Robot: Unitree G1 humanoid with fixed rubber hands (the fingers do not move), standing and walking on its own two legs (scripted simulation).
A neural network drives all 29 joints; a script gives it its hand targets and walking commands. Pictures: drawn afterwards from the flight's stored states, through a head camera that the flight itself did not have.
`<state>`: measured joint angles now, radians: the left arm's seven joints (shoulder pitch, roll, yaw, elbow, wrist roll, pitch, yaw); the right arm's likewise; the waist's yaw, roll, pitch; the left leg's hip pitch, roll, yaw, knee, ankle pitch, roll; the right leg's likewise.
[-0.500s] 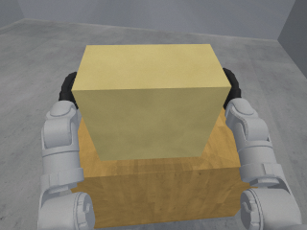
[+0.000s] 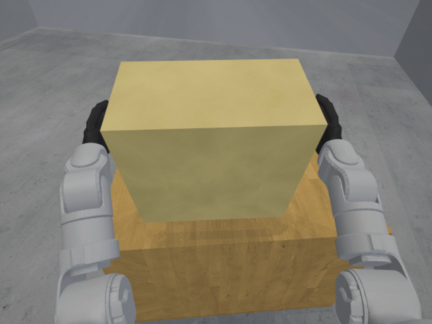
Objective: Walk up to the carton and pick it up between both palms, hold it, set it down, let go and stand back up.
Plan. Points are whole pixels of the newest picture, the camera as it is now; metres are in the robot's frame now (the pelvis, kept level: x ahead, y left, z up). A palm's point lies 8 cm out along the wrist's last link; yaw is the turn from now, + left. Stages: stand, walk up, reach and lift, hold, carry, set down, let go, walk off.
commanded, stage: set down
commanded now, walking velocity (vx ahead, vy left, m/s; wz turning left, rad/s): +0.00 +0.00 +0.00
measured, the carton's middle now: (212, 149) +0.39 +0.00 +0.14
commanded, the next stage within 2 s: none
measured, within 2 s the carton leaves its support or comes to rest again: neither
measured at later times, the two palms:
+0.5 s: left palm (113, 159) +0.38 +0.19 +0.14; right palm (316, 151) +0.37 -0.21 +0.14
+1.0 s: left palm (117, 167) +0.39 +0.19 +0.11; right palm (310, 156) +0.38 -0.21 +0.12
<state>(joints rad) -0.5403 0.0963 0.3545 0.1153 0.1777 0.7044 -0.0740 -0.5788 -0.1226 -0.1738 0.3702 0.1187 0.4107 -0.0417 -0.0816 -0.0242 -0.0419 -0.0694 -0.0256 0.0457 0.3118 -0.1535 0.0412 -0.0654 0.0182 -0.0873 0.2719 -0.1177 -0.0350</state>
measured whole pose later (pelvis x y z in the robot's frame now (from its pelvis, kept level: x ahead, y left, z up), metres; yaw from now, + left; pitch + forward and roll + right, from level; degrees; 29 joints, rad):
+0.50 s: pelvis +0.03 -0.01 +0.00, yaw +2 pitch -5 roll +0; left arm -0.44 0.09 0.27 0.25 0.15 0.43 -0.04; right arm -0.45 -0.10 -0.17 0.49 0.08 0.08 -0.06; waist -0.07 -0.04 0.00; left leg -0.03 -0.02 0.01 0.30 -0.19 0.03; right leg -0.01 0.02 -0.12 0.25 -0.16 -0.04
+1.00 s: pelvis +0.03 -0.01 +0.00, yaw +1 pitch -4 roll -1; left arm -0.48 0.08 0.27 0.43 0.15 0.31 -0.01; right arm -0.50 -0.08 -0.27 0.66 -0.02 -0.04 -0.02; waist -0.04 -0.04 0.00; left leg -0.07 -0.02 0.02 0.33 -0.20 0.03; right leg -0.05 0.02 -0.11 0.29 -0.17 -0.04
